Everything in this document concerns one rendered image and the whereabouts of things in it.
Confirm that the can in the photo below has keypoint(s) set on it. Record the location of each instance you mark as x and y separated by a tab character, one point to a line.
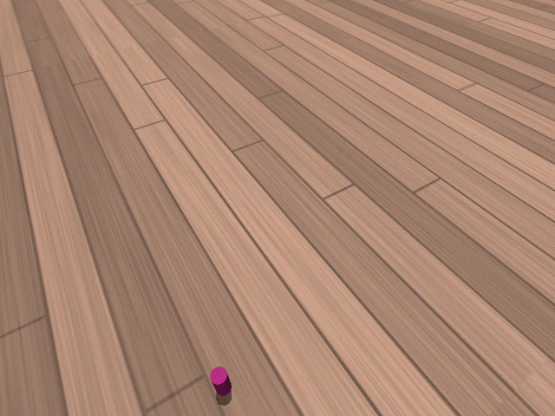
220	380

